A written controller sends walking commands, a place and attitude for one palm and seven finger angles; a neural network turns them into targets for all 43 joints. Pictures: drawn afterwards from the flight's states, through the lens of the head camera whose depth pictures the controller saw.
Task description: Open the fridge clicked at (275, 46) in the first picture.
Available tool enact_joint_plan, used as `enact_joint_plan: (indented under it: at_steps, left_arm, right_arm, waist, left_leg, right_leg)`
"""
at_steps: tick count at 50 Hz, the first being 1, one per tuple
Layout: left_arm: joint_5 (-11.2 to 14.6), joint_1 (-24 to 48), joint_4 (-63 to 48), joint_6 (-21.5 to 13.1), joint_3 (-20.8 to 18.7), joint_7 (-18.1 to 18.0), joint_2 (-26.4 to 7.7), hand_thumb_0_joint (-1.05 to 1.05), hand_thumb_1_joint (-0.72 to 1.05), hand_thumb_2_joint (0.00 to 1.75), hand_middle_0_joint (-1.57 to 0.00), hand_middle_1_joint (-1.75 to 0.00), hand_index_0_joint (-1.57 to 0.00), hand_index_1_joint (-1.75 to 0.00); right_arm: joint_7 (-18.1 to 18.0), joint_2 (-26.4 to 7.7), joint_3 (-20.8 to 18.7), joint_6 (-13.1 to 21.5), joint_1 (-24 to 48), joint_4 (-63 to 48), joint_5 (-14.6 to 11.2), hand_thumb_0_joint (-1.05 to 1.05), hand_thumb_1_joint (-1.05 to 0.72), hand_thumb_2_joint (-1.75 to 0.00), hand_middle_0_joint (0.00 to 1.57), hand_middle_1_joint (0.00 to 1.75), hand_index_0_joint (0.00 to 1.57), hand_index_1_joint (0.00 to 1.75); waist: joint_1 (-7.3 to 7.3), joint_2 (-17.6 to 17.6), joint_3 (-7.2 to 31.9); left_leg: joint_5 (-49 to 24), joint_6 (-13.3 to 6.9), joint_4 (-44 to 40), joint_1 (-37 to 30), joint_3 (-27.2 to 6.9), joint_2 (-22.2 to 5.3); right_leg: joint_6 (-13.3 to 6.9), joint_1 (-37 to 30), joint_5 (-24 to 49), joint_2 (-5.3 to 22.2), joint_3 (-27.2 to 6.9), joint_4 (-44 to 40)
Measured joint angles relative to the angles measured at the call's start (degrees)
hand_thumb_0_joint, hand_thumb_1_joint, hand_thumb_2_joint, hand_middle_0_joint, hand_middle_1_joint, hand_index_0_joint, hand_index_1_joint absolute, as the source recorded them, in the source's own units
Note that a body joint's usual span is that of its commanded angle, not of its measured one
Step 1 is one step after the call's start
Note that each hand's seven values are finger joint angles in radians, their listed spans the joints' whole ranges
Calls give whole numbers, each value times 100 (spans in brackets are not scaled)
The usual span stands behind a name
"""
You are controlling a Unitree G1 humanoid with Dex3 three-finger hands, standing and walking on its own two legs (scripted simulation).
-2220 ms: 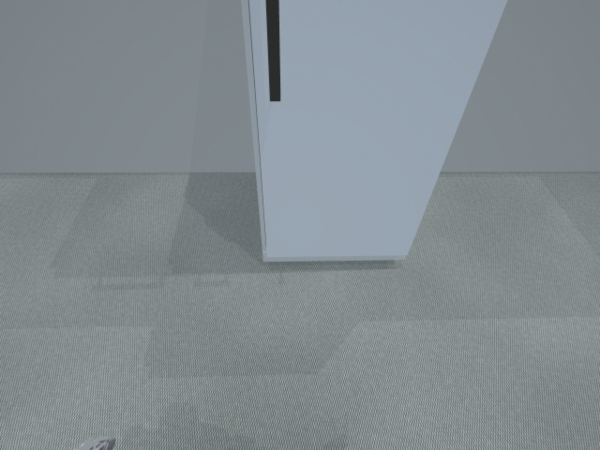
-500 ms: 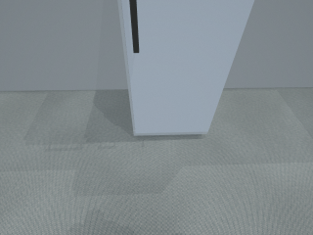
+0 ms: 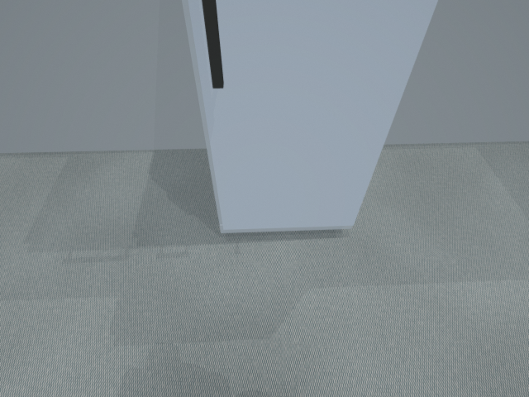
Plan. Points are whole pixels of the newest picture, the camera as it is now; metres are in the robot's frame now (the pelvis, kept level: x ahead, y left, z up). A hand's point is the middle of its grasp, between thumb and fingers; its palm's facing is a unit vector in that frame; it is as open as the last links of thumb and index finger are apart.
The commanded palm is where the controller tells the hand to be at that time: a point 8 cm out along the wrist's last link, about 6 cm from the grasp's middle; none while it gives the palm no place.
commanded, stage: take the last steps up to it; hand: left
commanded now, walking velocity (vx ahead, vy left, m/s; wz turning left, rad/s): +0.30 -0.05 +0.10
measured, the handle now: out of the picture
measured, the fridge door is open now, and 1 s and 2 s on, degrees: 0 0 0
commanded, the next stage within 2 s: come to a stop and stand still in 0.70 s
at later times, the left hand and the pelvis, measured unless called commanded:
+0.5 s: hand out of the picture +0.13 +0.20 -0.17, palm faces +0.09 -0.99 -0.14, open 7.4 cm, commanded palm none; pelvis +0.18 +0.03 +0.01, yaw +1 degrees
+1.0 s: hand (195, 274) +0.38 +0.17 -0.15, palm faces +0.06 -0.97 -0.23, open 7.2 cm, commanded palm none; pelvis +0.34 -0.01 +0.02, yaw +1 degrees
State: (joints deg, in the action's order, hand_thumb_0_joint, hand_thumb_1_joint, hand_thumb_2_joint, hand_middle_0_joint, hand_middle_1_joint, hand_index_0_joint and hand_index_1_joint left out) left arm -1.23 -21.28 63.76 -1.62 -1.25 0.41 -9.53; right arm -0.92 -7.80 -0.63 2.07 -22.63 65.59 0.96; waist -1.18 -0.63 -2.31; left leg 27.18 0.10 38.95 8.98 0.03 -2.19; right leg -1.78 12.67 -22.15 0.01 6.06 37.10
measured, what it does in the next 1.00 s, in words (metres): walks ahead: left foot, then right foot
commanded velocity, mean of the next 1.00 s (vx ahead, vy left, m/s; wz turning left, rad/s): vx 0.12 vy -0.02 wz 0.01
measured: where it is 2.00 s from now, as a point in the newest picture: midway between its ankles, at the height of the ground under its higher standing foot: (273, 371)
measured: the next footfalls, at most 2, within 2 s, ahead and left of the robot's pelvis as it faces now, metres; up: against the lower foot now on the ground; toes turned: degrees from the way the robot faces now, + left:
left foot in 0.36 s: +0.28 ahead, +0.12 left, +0.00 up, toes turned +10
right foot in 0.80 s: +0.40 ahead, -0.12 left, +0.00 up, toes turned -6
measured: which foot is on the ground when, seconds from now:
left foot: down 0.00-0.00, up 0.02-0.34, down 0.36-0.80, up 0.82-1.00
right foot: down 0.00-0.36, up 0.38-0.78, down 0.80-1.00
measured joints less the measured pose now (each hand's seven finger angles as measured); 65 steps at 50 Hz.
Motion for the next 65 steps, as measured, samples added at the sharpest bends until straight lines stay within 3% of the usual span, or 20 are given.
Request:
enact_joint_plan:
  at_steps: [4,7,11,16,18,20,22,24,26,30,36,40,42,45,49,54,56,58,61,65]
  left_arm:
    - [-8,-119,-146,-292,-29,-140,90,1,91,90,-20,-30,-20,-30]
    - [-45,-337,-66,-317,7,-221,228,1,91,90,-20,-30,-20,-30]
    - [-72,-603,176,-271,79,-244,406,1,91,90,-20,-30,-20,-30]
    - [-51,-756,375,-217,64,-216,444,1,91,90,-20,-30,-20,-30]
    - [-13,-839,422,-182,30,-196,436,1,90,90,-20,-30,-20,-30]
    - [43,-694,406,-65,-11,-155,345,1,90,90,-20,-30,-20,-30]
    - [35,-442,303,7,-52,-140,220,1,91,90,-20,-30,-20,-30]
    - [-12,-133,131,24,-111,-106,103,1,91,90,-20,-30,-20,-30]
    - [-43,138,-98,12,-157,-81,28,1,91,90,-20,-30,-19,-30]
    - [-57,511,-478,20,-214,-51,-10,1,91,90,-19,-30,-19,-30]
    - [-51,857,-609,100,-244,-2,-51,1,92,90,-19,-30,-19,-30]
    - [-58,889,-611,14,-213,20,-66,1,92,90,-19,-30,-19,-30]
    - [-56,937,-552,-77,-177,-28,29,1,91,90,-19,-30,-19,-30]
    - [-5,905,-470,-122,-142,-166,138,0,93,90,-20,-30,-20,-30]
    - [-19,899,-386,15,-89,-263,113,0,94,90,-20,-30,-20,-30]
    - [-19,954,-417,189,-128,-295,114,0,93,90,-20,-30,-20,-30]
    - [-9,954,-446,247,-162,-299,84,1,92,90,-20,-30,-20,-30]
    - [26,949,-475,326,-192,-297,18,1,92,90,-20,-30,-20,-30]
    - [46,974,-500,441,-219,-324,-103,1,91,90,-20,-30,-20,-30]
    - [38,1001,-539,444,-271,-294,-230,1,91,90,-20,-30,-20,-30]
  right_arm:
    - [60,66,-77,-206,25,214,5,0,-91,-90,20,30,20,30]
    - [110,-5,-179,-239,352,90,41,1,-91,-90,20,30,20,30]
    - [131,-151,-281,-226,922,-252,51,2,-94,-90,20,30,20,30]
    - [190,-252,-294,-43,1470,-634,12,1,-94,-90,19,30,20,30]
    - [168,-272,-263,108,1539,-775,46,1,-94,-90,19,30,20,30]
    - [106,-214,-251,205,1564,-820,64,1,-93,-90,19,30,20,30]
    - [63,-145,-217,195,1480,-782,51,0,-93,-90,19,30,20,30]
    - [25,-68,-191,181,1315,-693,60,0,-92,-90,19,30,20,30]
    - [-50,-31,-239,183,1120,-582,40,-1,-94,-90,20,30,20,30]
    - [-5,-106,-242,130,768,-419,57,-1,-96,-90,20,30,20,30]
    - [47,-70,-250,51,408,-304,97,0,-93,-90,20,30,20,30]
    - [60,-27,-248,-25,166,-213,94,0,-92,-90,20,30,20,30]
    - [59,-69,-237,-98,169,-139,58,0,-92,-90,20,30,20,30]
    - [12,-97,-193,-206,307,-78,18,0,-92,-90,20,30,20,30]
    - [-52,-79,-163,-284,616,-206,-42,0,-92,-90,19,30,20,30]
    - [-78,-146,-225,-407,1051,-449,-23,1,-93,-90,19,30,20,30]
    - [-61,-199,-254,-407,1185,-550,-26,1,-94,-90,19,30,20,30]
    - [-53,-220,-263,-363,1285,-643,-3,1,-93,-90,19,30,20,30]
    - [-82,-175,-212,-313,1435,-792,30,0,-93,-90,19,30,20,30]
    - [-126,-91,-146,-267,1573,-913,48,0,-92,-90,20,30,20,30]
  waist:
    - [215,29,19]
    - [259,53,36]
    - [203,96,19]
    - [238,212,-140]
    - [207,208,-138]
    - [187,291,-163]
    - [223,334,-136]
    - [233,327,-89]
    - [244,305,-10]
    - [202,251,151]
    - [-31,148,141]
    - [-112,100,126]
    - [-76,-88,42]
    - [-16,-176,-12]
    - [44,-125,-75]
    - [153,-23,-259]
    - [180,47,-317]
    - [202,160,-347]
    - [238,296,-360]
    - [212,330,-316]
  left_leg:
    - [23,-136,2358,1126,198,-20]
    - [-421,-93,2810,1854,424,-138]
    - [-1063,-60,1835,2349,658,-283]
    - [-1523,-228,290,2087,872,-185]
    - [-1741,-368,-265,1662,884,-107]
    - [-1437,-459,103,1665,932,-72]
    - [-1226,-462,73,1456,993,-42]
    - [-1291,-400,-276,1158,993,10]
    - [-1385,-392,-664,881,978,72]
    - [-1462,-375,-1240,438,972,159]
    - [-1245,-216,-1486,-35,969,135]
    - [-692,-3,-930,-86,933,-11]
    - [-115,-75,-14,228,716,-176]
    - [151,-63,1190,812,384,-130]
    - [-52,71,915,1101,337,-68]
    - [-350,164,332,1155,368,53]
    - [-813,167,-168,1009,421,69]
    - [-1317,-40,-480,870,516,92]
    - [-1169,-317,-527,829,624,106]
    - [-1383,-339,-888,734,639,81]
  right_leg:
    - [-111,-470,-262,21,162,-374]
    - [-55,-868,-129,34,144,-911]
    - [10,-1326,-61,49,115,-1469]
    - [172,-1795,-363,80,112,-1579]
    - [188,-1612,-740,126,112,-725]
    - [102,-833,-911,178,-134,1283]
    - [37,-2,-625,172,-317,2881]
    - [50,670,-218,272,-308,3469]
    - [85,1162,85,408,-307,3321]
    - [193,1653,515,635,-315,2262]
    - [244,1437,717,644,-255,580]
    - [167,734,926,447,-107,-541]
    - [53,722,952,288,0,-342]
    - [-31,492,804,176,113,-471]
    - [-32,252,860,150,137,-803]
    - [51,180,721,224,154,-712]
    - [116,206,617,263,151,-548]
    - [195,307,468,327,113,-247]
    - [276,760,-678,168,-338,1145]
    - [380,1080,-618,-1,-653,2453]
